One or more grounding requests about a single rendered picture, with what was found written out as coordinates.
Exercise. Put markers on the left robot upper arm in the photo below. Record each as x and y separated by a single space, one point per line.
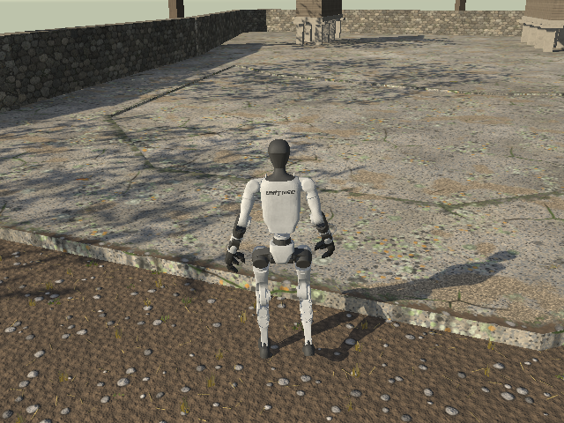
247 202

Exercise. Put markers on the robot right forearm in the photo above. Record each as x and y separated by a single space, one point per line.
324 231

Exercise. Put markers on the right robot thigh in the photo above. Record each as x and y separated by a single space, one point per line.
303 261

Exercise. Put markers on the right robot upper arm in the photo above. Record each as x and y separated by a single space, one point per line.
308 185

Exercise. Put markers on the left robot hand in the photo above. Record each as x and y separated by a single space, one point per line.
230 260

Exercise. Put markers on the robot left forearm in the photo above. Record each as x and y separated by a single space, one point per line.
236 237

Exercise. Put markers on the right robot shin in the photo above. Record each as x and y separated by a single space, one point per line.
307 316

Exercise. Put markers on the right robot hand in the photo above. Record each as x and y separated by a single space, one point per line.
322 245

